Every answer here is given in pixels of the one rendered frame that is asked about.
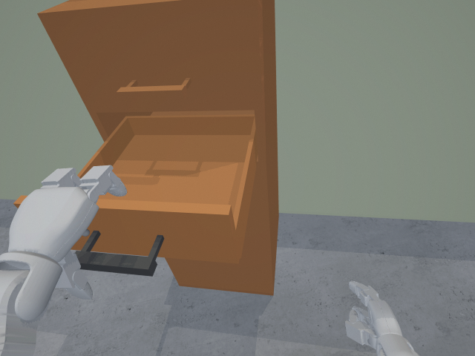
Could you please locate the right robot hand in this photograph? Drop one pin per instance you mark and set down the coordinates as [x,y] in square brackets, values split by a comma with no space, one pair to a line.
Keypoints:
[365,327]

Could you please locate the drawer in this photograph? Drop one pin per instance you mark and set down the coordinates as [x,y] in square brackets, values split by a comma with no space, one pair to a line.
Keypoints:
[188,178]

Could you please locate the right robot forearm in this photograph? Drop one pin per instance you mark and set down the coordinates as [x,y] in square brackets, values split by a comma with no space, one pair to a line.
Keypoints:
[394,345]

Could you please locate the left robot hand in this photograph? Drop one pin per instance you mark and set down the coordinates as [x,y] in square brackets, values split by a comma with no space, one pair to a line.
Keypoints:
[50,220]

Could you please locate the handle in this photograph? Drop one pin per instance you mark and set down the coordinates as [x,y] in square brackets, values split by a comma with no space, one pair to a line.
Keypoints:
[118,263]
[152,93]

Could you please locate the cabinet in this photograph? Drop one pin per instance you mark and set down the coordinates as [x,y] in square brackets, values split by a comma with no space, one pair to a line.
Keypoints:
[223,51]

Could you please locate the left robot forearm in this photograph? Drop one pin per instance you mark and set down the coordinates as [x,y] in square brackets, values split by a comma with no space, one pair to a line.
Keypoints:
[27,281]

